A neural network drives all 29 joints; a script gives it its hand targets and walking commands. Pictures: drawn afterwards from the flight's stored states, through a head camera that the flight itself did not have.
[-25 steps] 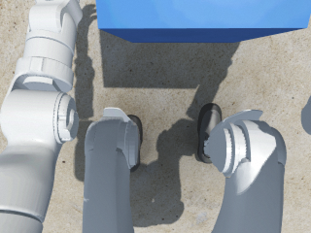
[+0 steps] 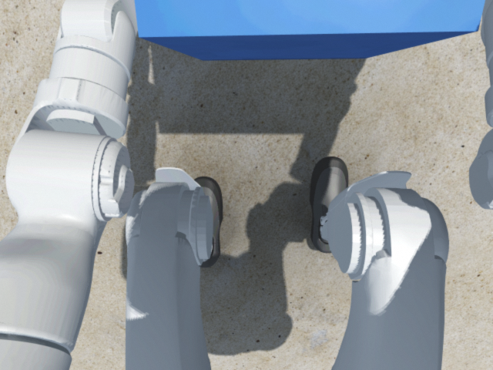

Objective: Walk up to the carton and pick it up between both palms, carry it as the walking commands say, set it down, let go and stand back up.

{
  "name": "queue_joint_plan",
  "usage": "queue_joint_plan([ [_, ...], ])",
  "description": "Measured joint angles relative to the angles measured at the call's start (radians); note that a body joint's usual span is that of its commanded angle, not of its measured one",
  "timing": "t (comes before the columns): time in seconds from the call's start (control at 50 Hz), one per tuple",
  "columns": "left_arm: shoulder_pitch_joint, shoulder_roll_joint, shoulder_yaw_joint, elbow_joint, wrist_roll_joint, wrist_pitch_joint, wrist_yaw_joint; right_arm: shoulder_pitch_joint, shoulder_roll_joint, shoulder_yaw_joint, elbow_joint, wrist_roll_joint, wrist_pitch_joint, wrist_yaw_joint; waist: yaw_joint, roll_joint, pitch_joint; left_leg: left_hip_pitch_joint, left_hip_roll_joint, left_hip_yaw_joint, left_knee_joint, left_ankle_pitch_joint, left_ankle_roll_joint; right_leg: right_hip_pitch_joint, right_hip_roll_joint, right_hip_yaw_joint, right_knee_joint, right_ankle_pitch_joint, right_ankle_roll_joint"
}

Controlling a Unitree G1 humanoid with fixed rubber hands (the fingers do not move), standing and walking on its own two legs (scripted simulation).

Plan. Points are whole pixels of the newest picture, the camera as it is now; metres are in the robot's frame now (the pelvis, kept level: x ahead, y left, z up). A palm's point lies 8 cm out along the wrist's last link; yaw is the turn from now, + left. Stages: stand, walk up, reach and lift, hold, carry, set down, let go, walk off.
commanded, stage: reach and lift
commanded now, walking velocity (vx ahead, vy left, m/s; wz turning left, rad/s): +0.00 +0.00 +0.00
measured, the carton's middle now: out of the picture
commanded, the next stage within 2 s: none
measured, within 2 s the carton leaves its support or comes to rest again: leaves its support in 0.82 s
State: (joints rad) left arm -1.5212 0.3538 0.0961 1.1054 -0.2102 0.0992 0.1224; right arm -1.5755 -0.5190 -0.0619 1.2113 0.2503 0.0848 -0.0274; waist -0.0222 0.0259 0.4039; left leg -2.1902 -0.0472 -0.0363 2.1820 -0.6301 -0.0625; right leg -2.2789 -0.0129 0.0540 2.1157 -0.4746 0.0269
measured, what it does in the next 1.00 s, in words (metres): stands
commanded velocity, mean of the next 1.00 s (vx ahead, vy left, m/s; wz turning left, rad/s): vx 0.00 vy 0.00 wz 0.00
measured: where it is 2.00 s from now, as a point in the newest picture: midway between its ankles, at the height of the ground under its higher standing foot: (265, 228)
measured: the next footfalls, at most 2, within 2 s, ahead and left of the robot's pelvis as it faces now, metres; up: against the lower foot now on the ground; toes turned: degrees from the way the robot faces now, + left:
none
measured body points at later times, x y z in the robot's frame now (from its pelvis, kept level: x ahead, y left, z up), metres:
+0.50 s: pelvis +0.00 +0.00 -0.01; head +0.37 -0.02 +0.23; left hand +0.58 +0.15 -0.17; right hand +0.57 -0.24 -0.17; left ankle +0.10 +0.13 -0.35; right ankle +0.13 -0.13 -0.35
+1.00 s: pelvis +0.01 +0.00 +0.01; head +0.37 -0.02 +0.28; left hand +0.58 +0.15 -0.13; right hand +0.57 -0.24 -0.13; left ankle +0.10 +0.13 -0.35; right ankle +0.13 -0.13 -0.35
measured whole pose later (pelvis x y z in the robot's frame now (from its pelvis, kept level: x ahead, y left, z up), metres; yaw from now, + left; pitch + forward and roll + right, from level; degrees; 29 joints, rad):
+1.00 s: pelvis +0.01 +0.00 +0.01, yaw +2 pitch +41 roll +2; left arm -1.39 0.31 0.24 0.89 -0.13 0.29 0.08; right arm -1.43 -0.44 -0.21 0.97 0.11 0.29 0.03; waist -0.05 0.04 0.23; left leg -2.23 -0.09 -0.05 2.11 -0.61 -0.07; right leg -2.30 0.00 0.07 2.06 -0.49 0.04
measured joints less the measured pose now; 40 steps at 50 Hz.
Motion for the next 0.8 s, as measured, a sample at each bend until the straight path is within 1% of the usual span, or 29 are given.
queue_joint_plan([
  [0.08,0.002,0.007,-0.003,0.002,-0.007,-0.006,-0.007,-0.001,0.003,0.018,-0.005,0.007,0.001,0.01,-0.003,0.0,0.004,0.006,-0.001,0.0,-0.004,-0.001,-0.002,0.005,0.003,0.001,-0.002,-0.002,0.0],
  [0.16,0.001,0.015,0.0,0.006,-0.009,-0.009,-0.019,-0.005,0.008,0.03,-0.008,0.009,0.002,0.03,-0.007,0.001,0.007,0.009,-0.003,0.0,-0.009,0.001,-0.003,0.008,0.005,0.003,-0.005,-0.002,0.001],
  [0.26,-0.007,0.019,0.022,0.008,0.0,0.001,-0.03,-0.025,0.014,0.017,0.006,-0.009,0.009,0.031,-0.014,0.005,0.011,0.006,-0.008,0.001,-0.012,0.007,-0.004,0.006,0.008,0.008,-0.005,0.001,0.004],
  [0.34,-0.015,0.013,0.066,0.0,0.026,0.027,-0.042,-0.031,0.017,-0.012,0.001,-0.033,0.031,0.036,-0.021,0.006,0.012,-0.001,-0.019,0.0,-0.006,0.013,-0.006,0.003,0.003,0.009,0.005,-0.001,0.004],
  [0.46,0.0,-0.012,0.122,-0.054,0.078,0.074,-0.047,0.008,0.023,-0.072,-0.055,-0.062,0.07,0.045,-0.022,-0.002,-0.003,-0.022,-0.031,-0.007,0.008,0.016,-0.011,-0.014,-0.002,0.005,0.02,-0.004,0.0],
  [0.58,0.024,-0.026,0.145,-0.117,0.106,0.11,-0.05,0.038,0.03,-0.109,-0.109,-0.084,0.103,0.051,-0.022,-0.011,-0.013,-0.036,-0.035,-0.012,0.014,0.018,-0.014,-0.025,-0.004,0.001,0.025,-0.004,-0.003],
  [0.68,0.041,-0.031,0.14,-0.16,0.108,0.132,-0.04,0.055,0.034,-0.116,-0.148,-0.094,0.126,0.049,-0.022,-0.013,-0.02,-0.041,-0.036,-0.014,0.01,0.017,-0.014,-0.028,-0.003,-0.001,0.021,-0.006,-0.003],
  [0.8,0.094,-0.019,0.103,-0.222,0.072,0.167,-0.024,0.093,0.048,-0.094,-0.214,-0.088,0.172,0.029,-0.021,-0.006,-0.053,-0.042,-0.034,-0.013,-0.005,0.01,-0.013,-0.03,0.004,0.003,0.007,-0.013,0.003],
])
